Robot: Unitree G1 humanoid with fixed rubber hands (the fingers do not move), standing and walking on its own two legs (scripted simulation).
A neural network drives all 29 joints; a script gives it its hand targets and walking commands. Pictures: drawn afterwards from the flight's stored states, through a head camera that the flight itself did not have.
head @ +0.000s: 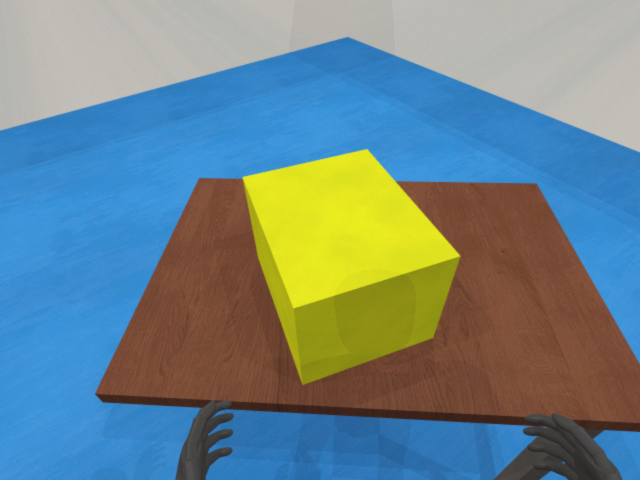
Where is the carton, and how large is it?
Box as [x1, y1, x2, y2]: [243, 149, 460, 384]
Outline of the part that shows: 366,149 243,177 258,258 302,384 432,337 460,256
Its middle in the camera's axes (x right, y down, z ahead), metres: +0.03 +0.03 +0.65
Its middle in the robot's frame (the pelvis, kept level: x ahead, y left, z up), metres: +0.48 +0.01 +0.00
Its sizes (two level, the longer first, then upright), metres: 0.288 0.232 0.201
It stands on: a table, 0.68 m high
